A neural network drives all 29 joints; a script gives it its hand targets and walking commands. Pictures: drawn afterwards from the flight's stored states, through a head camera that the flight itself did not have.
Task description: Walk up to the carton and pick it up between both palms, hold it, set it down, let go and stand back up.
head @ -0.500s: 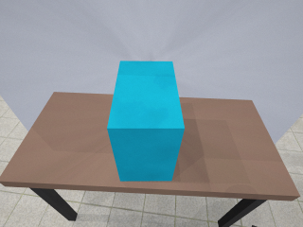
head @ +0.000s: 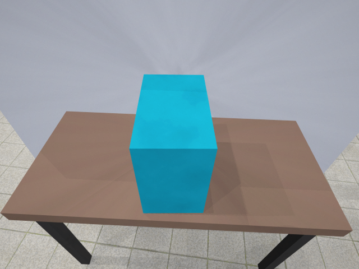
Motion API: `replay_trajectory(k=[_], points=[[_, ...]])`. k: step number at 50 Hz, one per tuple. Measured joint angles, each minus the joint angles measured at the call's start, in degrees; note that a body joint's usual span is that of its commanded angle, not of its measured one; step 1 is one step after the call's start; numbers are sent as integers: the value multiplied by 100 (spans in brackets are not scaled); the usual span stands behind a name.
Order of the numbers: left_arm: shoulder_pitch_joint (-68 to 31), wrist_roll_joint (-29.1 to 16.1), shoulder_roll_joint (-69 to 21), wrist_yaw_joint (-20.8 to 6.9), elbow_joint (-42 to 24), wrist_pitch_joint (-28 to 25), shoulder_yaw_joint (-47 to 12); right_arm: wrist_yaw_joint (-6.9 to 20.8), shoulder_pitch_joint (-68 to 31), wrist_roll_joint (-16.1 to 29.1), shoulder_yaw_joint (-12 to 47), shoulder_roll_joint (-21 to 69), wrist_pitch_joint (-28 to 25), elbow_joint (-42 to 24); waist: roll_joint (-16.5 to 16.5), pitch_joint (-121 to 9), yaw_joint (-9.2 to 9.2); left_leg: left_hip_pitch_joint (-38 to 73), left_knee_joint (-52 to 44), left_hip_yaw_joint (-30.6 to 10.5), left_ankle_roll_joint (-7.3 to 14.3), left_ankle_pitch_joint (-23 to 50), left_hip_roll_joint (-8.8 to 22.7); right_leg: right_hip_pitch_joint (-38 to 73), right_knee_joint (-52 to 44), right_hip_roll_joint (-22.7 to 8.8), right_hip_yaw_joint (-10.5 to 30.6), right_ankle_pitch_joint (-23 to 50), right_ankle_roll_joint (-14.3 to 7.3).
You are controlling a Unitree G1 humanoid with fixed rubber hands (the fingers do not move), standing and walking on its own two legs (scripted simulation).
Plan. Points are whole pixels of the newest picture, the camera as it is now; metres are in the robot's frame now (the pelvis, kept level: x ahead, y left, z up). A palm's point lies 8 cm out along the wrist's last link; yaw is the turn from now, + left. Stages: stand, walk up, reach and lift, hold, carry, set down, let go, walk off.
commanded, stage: stand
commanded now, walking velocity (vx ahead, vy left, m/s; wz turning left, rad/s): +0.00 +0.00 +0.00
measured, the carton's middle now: (173, 143) +0.46 +0.01 +0.01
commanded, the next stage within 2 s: none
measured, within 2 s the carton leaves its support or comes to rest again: neither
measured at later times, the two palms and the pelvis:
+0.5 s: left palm out of the picture +0.04 +0.29 -0.12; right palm out of the picture +0.07 -0.30 -0.11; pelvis -0.02 +0.00 +0.00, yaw +0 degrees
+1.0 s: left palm out of the picture +0.04 +0.29 -0.12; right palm out of the picture +0.06 -0.29 -0.11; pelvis -0.02 +0.00 +0.00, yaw +0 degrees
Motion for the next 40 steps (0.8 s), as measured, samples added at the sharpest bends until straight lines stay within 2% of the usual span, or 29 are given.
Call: replay_trajectory(k=[40], points=[[0, 0, 0, -13, 217, 0, 0, 0, 0, -1, 0, 12, 0, 219, 0, 0, 0, 0, 0, 0, 26, 141, 2, 68, -145, 0, 0, 217, 0]])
